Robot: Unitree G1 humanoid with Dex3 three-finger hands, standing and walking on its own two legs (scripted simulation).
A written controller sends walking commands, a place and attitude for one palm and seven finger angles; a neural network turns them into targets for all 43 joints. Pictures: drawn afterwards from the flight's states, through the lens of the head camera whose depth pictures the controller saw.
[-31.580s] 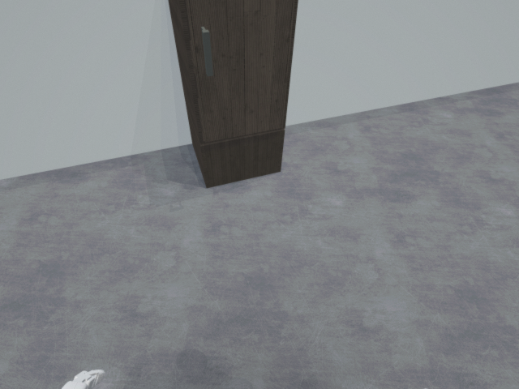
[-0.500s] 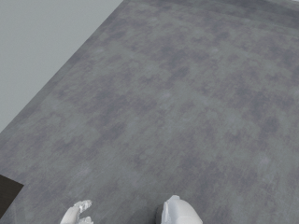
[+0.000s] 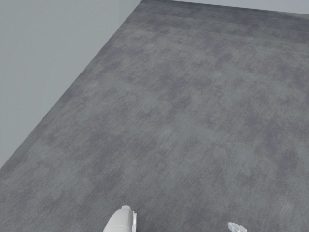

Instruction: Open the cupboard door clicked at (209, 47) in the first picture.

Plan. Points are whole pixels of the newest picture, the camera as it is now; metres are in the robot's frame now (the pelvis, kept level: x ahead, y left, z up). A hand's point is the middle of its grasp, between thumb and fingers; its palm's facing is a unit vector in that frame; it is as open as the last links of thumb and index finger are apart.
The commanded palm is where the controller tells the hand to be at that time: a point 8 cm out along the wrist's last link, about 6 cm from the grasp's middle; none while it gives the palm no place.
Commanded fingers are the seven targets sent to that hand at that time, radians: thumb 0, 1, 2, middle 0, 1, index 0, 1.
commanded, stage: walk to a spot facing it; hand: left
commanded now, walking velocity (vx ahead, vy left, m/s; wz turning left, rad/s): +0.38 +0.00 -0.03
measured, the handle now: out of the picture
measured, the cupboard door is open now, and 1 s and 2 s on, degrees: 46 46 46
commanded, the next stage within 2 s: turn to face it in 0.58 s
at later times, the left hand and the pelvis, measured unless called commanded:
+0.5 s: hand (109, 164) +0.35 +0.21 -0.17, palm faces -0.04 -0.98 -0.17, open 7.3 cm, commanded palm none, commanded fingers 0.00 0.90 0.90 -0.20 -0.30 -0.20 -0.30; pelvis +0.26 +0.02 +0.00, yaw -5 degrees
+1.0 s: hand (136, 131) +0.50 +0.13 -0.17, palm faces +0.02 -0.98 -0.21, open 7.2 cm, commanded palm none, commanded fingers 0.00 0.90 0.90 -0.20 -0.30 -0.20 -0.30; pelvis +0.46 -0.05 +0.00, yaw +0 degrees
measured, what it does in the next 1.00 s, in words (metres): walks ahead: left foot, then right foot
